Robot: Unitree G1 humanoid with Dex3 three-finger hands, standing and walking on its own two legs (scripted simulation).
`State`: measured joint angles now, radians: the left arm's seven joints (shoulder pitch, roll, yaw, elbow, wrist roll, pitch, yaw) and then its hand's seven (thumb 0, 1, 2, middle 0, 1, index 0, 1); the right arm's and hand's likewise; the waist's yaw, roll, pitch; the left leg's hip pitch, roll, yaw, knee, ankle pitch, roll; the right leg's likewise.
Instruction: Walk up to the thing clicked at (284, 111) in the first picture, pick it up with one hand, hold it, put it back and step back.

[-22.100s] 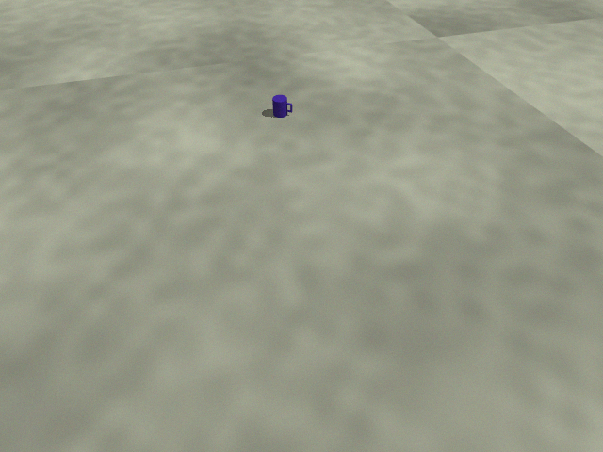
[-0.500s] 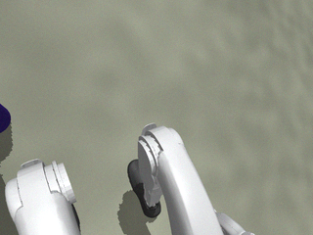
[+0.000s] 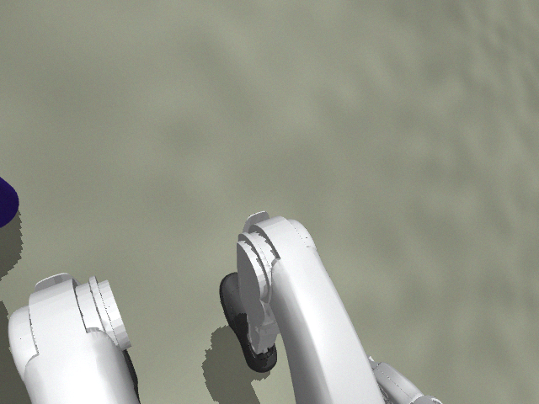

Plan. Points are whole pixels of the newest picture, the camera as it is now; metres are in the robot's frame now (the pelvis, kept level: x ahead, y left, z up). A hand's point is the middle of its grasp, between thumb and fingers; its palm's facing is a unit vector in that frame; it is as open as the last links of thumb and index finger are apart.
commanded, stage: close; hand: left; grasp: from above
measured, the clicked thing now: out of the picture +0.48 +0.29 -0.25
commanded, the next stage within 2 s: settle in 0.12 s
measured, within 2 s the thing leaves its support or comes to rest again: leaves its support in 0.74 s
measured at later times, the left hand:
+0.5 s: hand out of the picture +0.44 +0.31 -0.21, palm faces -0.43 -0.11 -0.90, open 12.3 cm
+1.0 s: hand out of the picture +0.43 +0.30 -0.14, palm faces -0.45 -0.09 -0.89, open 11.6 cm
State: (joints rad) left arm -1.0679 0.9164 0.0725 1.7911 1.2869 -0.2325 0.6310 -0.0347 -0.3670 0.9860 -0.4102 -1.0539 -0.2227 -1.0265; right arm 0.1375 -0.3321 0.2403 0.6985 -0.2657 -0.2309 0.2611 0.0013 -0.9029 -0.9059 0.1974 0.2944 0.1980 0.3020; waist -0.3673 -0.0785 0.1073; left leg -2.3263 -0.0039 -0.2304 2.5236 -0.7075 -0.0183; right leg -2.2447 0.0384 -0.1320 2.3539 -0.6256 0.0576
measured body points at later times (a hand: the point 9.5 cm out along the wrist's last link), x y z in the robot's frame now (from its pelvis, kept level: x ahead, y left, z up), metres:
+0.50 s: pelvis +0.00 +0.00 +0.00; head +0.26 +0.10 +0.36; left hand +0.46 +0.31 -0.16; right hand +0.04 -0.26 -0.07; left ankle +0.07 +0.13 -0.27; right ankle +0.12 -0.12 -0.27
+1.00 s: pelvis +0.01 -0.01 +0.05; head +0.25 +0.08 +0.42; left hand +0.45 +0.30 -0.09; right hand +0.13 -0.28 -0.06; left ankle +0.07 +0.13 -0.27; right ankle +0.12 -0.12 -0.27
